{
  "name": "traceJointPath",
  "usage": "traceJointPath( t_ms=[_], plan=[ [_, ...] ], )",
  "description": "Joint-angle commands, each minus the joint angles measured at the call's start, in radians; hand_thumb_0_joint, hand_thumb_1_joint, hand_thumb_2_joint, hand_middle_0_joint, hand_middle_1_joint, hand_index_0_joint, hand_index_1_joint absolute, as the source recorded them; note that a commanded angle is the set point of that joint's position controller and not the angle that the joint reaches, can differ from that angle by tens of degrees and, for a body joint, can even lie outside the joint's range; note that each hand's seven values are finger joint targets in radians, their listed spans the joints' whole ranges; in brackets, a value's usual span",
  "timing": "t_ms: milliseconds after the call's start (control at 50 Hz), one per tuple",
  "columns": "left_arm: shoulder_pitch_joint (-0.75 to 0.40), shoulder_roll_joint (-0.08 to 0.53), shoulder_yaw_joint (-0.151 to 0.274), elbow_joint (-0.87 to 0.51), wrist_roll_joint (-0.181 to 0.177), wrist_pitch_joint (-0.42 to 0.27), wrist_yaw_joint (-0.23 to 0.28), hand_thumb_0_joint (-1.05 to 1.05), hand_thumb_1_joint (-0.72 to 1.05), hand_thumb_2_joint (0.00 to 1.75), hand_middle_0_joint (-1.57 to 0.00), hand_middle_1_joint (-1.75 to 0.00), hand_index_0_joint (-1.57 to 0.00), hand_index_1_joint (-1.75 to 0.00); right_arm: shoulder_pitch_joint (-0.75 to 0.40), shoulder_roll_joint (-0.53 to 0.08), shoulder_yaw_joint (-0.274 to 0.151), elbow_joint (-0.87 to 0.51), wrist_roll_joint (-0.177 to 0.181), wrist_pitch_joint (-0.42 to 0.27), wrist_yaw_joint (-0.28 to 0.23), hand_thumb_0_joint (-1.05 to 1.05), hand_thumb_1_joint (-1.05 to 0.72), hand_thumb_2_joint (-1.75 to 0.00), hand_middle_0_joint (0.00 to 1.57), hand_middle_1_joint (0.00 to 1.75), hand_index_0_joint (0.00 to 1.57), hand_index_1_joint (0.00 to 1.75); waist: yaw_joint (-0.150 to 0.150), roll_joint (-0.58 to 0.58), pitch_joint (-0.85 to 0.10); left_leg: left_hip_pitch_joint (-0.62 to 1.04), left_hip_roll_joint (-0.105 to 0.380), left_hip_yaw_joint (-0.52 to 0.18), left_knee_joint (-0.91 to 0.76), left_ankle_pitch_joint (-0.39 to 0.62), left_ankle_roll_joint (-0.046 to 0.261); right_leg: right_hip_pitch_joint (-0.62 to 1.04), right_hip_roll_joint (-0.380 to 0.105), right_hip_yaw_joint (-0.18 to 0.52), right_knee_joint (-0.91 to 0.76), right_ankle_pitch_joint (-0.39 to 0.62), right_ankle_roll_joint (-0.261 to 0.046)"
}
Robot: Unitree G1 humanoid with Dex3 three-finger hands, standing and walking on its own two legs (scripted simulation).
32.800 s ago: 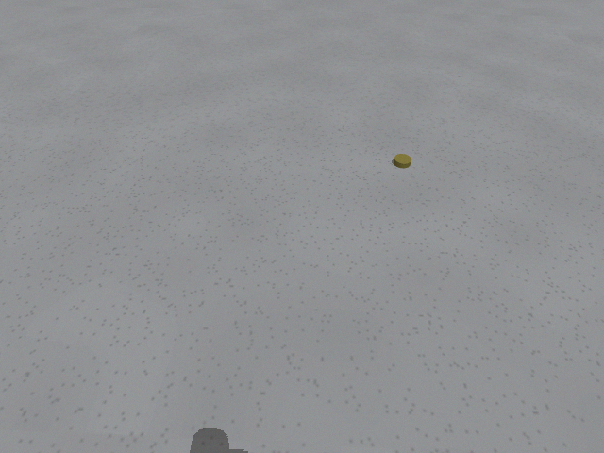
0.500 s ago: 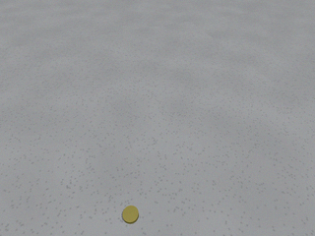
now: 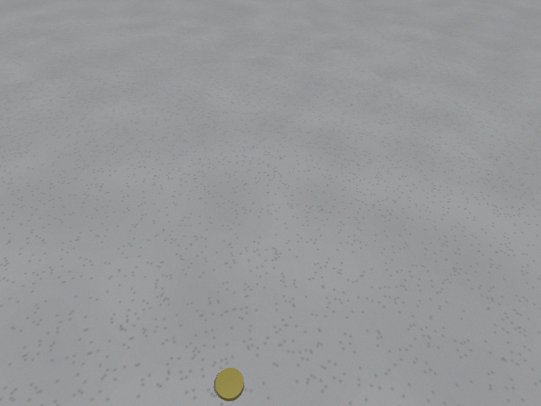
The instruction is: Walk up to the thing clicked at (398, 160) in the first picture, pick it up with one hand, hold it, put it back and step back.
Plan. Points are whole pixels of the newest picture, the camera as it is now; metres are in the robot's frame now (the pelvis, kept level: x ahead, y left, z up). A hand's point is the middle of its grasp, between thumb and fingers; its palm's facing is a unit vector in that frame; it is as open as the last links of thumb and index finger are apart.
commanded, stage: walk up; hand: left
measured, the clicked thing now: (230, 384) +0.39 +0.14 -0.75
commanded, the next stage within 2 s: none
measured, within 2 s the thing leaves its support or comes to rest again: neither
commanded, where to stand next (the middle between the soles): +0.04 -0.03 m, yaw -2 degrees
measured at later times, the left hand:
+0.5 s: hand out of the picture +0.13 +0.23 -0.16, palm faces -0.06 -0.91 -0.41, open 7.4 cm
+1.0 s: hand out of the picture +0.03 +0.25 -0.15, palm faces +0.04 -0.92 -0.38, open 7.4 cm
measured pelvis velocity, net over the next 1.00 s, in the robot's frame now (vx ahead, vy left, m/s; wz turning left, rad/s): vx -0.03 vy -0.03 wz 0.03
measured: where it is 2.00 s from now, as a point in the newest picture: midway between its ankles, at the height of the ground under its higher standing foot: outside the picture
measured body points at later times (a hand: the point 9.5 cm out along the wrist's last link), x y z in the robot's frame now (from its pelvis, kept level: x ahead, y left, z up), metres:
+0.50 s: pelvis +0.02 -0.03 -0.02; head +0.09 -0.05 +0.42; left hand +0.13 +0.28 -0.13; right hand +0.15 -0.35 -0.15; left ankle +0.05 +0.12 -0.72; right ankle +0.07 -0.14 -0.74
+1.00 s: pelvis -0.03 -0.03 +0.00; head -0.02 -0.01 +0.45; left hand +0.03 +0.30 -0.13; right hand +0.03 -0.34 -0.11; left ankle -0.06 +0.08 -0.73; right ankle +0.00 -0.15 -0.70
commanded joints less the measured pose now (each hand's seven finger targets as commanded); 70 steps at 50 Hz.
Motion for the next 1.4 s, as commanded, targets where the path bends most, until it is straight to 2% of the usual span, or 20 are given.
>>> traceJointPath(
  t_ms=[0,40,200,280,420,460,480,560,620,720,800,840,860,920,1000,1060,1100,1140,1320,1380],
  plan=[
    [-0.132,0.18,0.026,-0.128,-0.027,0.004,0.011,0.0,0.9,0.9,-0.2,-0.3,-0.2,-0.3,0.11,-0.197,-0.068,-0.051,-0.001,-0.061,-0.025,0.0,-0.9,-0.9,0.2,0.3,0.2,0.3,-0.105,0.053,0.013,0.29,0.025,-0.07,-0.266,0.3,0.025,-0.307,-0.034,-0.032,0.326,0.258,-0.079],
    [-0.043,0.187,0.029,-0.11,-0.038,0.046,0.025,0.0,0.9,0.9,-0.2,-0.3,-0.2,-0.3,0.105,-0.311,-0.088,-0.083,0.001,-0.067,-0.057,0.0,-0.9,-0.9,0.2,0.3,0.2,0.3,-0.072,0.1,-0.059,0.243,0.313,-0.529,-0.34,0.269,0.171,-0.385,0.059,0.208,0.531,-0.237,-0.05],
    [-0.044,0.185,0.017,-0.135,-0.045,0.088,0.031,0.0,0.9,0.9,-0.2,-0.3,-0.2,-0.3,0.02,-0.242,-0.063,-0.136,0.024,-0.051,-0.105,0.0,-0.9,-0.9,0.2,0.3,0.2,0.3,-0.042,0.098,-0.059,0.269,0.257,-0.172,-0.154,0.997,0.185,-0.447,0.054,0.244,0.624,-0.143,-0.029],
    [-0.02,0.176,0.011,-0.149,-0.061,0.09,0.045,0.0,0.9,0.9,-0.2,-0.3,-0.2,-0.3,-0.076,-0.221,-0.06,-0.194,0.024,-0.017,-0.105,0.0,-0.9,-0.9,0.2,0.3,0.2,0.3,-0.028,0.162,-0.034,0.151,0.218,-0.087,-0.129,0.985,0.198,-0.421,0.077,0.19,0.569,-0.084,-0.015],
    [0.017,0.233,0.045,-0.155,-0.031,0.054,0.051,0.0,0.9,0.9,-0.2,-0.3,-0.2,-0.3,-0.11,-0.176,-0.045,-0.245,0.053,0.046,-0.074,0.0,-0.9,-0.9,0.2,0.3,0.2,0.3,0.006,0.015,-0.141,0.054,0.09,-0.03,0.187,0.451,0.084,-0.184,0.007,0.159,0.079,0.453,-0.062],
    [-0.068,0.315,0.056,-0.223,-0.019,0.048,0.053,0.0,0.9,0.9,-0.2,-0.3,-0.2,-0.3,-0.056,-0.101,-0.025,-0.251,0.061,0.07,-0.081,0.0,-0.9,-0.9,0.2,0.3,0.2,0.3,-0.01,-0.251,-0.101,-0.147,-0.14,-0.048,0.537,-0.322,0.011,-0.196,-0.298,0.537,0.006,0.833,-0.249],
    [-0.075,0.362,0.062,-0.242,-0.008,0.046,0.055,0.0,0.9,0.9,-0.2,-0.3,-0.2,-0.3,-0.056,-0.151,-0.045,-0.253,0.048,0.08,-0.095,0.0,-0.9,-0.9,0.2,0.3,0.2,0.3,0.005,-0.285,-0.105,-0.102,-0.116,-0.128,0.653,-0.394,0.008,-0.289,-0.361,0.634,0.004,0.825,-0.347],
    [-0.158,0.246,0.06,-0.297,-0.013,0.058,0.06,0.0,0.9,0.9,-0.2,-0.3,-0.2,-0.3,-0.006,-0.18,-0.058,-0.228,0.059,0.08,-0.087,0.0,-0.9,-0.9,0.2,0.3,0.2,0.3,-0.029,-0.171,-0.08,-0.174,-0.162,-0.188,0.79,-0.188,-0.019,-0.284,-0.164,0.33,0.068,0.588,-0.231],
    [-0.128,0.188,0.054,-0.334,-0.004,0.062,0.062,0.0,0.9,0.9,-0.2,-0.3,-0.2,-0.3,0.006,-0.18,-0.046,-0.245,0.051,0.063,-0.092,0.0,-0.9,-0.9,0.2,0.3,0.2,0.3,0.003,-0.155,-0.147,-0.207,-0.151,-0.139,0.717,-0.154,-0.049,-0.144,-0.149,0.298,0.088,0.553,-0.265],
    [-0.02,0.23,0.075,-0.297,0.008,0.052,0.051,0.0,0.9,0.9,-0.2,-0.3,-0.2,-0.3,-0.023,-0.179,-0.032,-0.236,0.02,0.021,-0.068,0.0,-0.9,-0.9,0.2,0.3,0.2,0.3,0.065,-0.235,-0.195,-0.149,-0.06,-0.063,0.142,-0.235,-0.047,0.01,-0.18,0.394,-0.007,-0.155,-0.249],
    [-0.041,0.257,0.064,-0.276,-0.019,0.062,0.038,0.0,0.9,0.9,-0.2,-0.3,-0.2,-0.3,0.087,-0.178,-0.056,-0.158,-0.017,0.018,-0.051,0.0,-0.9,-0.9,0.2,0.3,0.2,0.3,-0.018,-0.099,-0.048,0.219,-0.055,-0.048,-0.268,-0.018,0.049,-0.385,-0.15,0.328,0.064,-0.151,-0.116],
    [-0.065,0.191,0.05,-0.278,-0.043,0.044,0.053,0.0,0.9,0.9,-0.2,-0.3,-0.2,-0.3,-0.084,-0.297,-0.073,-0.248,-0.038,0.024,-0.034,0.0,-0.9,-0.9,0.2,0.3,0.2,0.3,-0.01,0.266,0.066,0.063,0.266,-0.516,-0.434,-0.273,0.191,-0.593,0.095,0.073,0.414,-0.187,-0.021],
    [-0.155,0.265,0.08,-0.26,-0.026,0.036,0.064,0.0,0.9,0.9,-0.2,-0.3,-0.2,-0.3,-0.087,-0.302,-0.074,-0.254,-0.028,0.022,-0.027,0.0,-0.9,-0.9,0.2,0.3,0.2,0.3,-0.066,0.2,0.137,-0.198,0.327,-0.533,-0.426,-0.32,0.268,-0.443,0.065,0.184,0.577,-0.232,-0.027],
    [-0.049,0.18,0.052,-0.216,-0.051,0.02,0.046,0.0,0.9,0.9,-0.2,-0.3,-0.2,-0.3,-0.163,-0.162,-0.031,-0.274,-0.034,0.001,-0.036,0.0,-0.9,-0.9,0.2,0.3,0.2,0.3,0.01,0.149,0.138,-0.08,0.126,-0.202,-0.324,0.087,0.168,-0.406,0.091,0.204,0.529,-0.109,-0.05],
    [-0.045,0.224,0.049,-0.222,-0.029,-0.014,0.03,0.0,0.9,0.9,-0.2,-0.3,-0.2,-0.3,0.011,-0.257,-0.082,-0.258,-0.031,0.004,-0.016,0.0,-0.9,-0.9,0.2,0.3,0.2,0.3,-0.09,0.218,0.043,0.211,0.142,-0.254,-0.292,-0.144,0.194,-0.477,0.071,0.068,0.304,-0.133,-0.021],
    [0.11,0.22,0.052,-0.181,-0.02,-0.049,0.036,0.0,0.9,0.9,-0.2,-0.3,-0.2,-0.3,0.003,-0.239,-0.086,-0.294,-0.024,0.019,0.001,0.0,-0.9,-0.9,0.2,0.3,0.2,0.3,-0.014,0.136,-0.036,0.207,0.133,-0.177,-0.1,0.016,0.191,-0.237,0.074,0.056,-0.017,-0.034,-0.052],
    [0.266,0.331,0.088,-0.148,-0.009,-0.073,0.054,0.0,0.9,0.9,-0.2,-0.3,-0.2,-0.3,0.008,-0.131,-0.047,-0.339,0.007,0.013,0.004,0.0,-0.9,-0.9,0.2,0.3,0.2,0.3,0.059,-0.191,-0.084,-0.166,-0.025,-0.063,0.33,0.014,0.081,0.142,-0.121,0.459,-0.164,0.031,-0.098],
    [0.207,0.381,0.088,-0.182,-0.009,-0.065,0.054,0.0,0.9,0.9,-0.2,-0.3,-0.2,-0.3,-0.052,-0.203,-0.06,-0.363,-0.003,0.016,-0.01,0.0,-0.9,-0.9,0.2,0.3,0.2,0.3,0.047,-0.103,0.047,-0.391,-0.005,-0.142,0.411,-0.217,0.034,0.012,-0.401,0.82,-0.177,-0.131,-0.311],
    [0.037,0.245,0.032,-0.266,-0.022,-0.021,0.047,0.0,0.9,0.9,-0.2,-0.3,-0.2,-0.3,0.004,-0.138,-0.047,-0.273,0.048,-0.005,-0.031,0.0,-0.9,-0.9,0.2,0.3,0.2,0.3,-0.012,-0.27,0.078,-0.037,-0.047,0.033,0.166,0.098,-0.026,-0.29,-0.087,0.138,0.077,0.78,-0.186],
    [-0.039,0.241,0.035,-0.346,-0.034,0.054,0.039,0.0,0.9,0.9,-0.2,-0.3,-0.2,-0.3,0.128,-0.157,-0.064,-0.231,0.042,0.0,-0.076,0.0,-0.9,-0.9,0.2,0.3,0.2,0.3,-0.074,-0.222,0.022,0.144,-0.093,0.104,-0.016,0.373,-0.019,-0.408,-0.01,0.089,0.331,0.475,-0.132]
  ],
)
